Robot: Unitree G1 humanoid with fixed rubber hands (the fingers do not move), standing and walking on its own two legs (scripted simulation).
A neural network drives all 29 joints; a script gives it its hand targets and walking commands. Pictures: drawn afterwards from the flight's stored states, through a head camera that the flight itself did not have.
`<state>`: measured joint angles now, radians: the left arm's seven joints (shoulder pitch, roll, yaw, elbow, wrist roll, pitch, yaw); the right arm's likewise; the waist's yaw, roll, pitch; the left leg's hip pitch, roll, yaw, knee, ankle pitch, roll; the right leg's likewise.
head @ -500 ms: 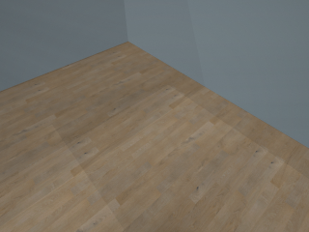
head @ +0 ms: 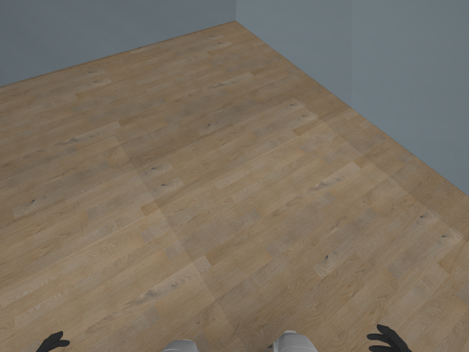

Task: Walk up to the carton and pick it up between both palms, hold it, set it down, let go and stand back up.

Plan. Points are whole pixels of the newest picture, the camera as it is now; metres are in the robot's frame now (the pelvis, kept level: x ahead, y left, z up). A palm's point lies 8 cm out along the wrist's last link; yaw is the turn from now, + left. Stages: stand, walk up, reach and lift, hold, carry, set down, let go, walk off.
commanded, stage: walk up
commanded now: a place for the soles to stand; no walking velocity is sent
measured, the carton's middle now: out of the picture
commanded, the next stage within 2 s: none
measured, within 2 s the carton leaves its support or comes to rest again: neither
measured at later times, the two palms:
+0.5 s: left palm out of the picture -0.09 +0.42 -0.05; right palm out of the picture +0.03 -0.18 -0.10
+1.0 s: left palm out of the picture -0.24 +0.54 -0.10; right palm out of the picture -0.06 -0.04 -0.04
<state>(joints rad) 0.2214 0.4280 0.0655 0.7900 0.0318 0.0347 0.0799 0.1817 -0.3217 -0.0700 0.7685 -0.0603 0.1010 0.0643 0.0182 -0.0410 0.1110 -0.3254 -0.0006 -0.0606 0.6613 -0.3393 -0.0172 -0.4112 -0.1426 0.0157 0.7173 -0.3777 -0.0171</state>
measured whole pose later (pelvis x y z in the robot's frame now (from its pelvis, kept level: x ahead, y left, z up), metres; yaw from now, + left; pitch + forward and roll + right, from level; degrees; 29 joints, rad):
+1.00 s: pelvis -0.23 +0.22 +0.02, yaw +15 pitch -1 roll -3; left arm 0.29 0.44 0.02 0.75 0.00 0.04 0.06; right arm 0.24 -0.34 -0.02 0.66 -0.03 0.10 0.04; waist -0.03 -0.05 0.07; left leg -0.28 -0.03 -0.11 0.51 -0.21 0.03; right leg -0.48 0.02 -0.03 1.15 -0.47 0.02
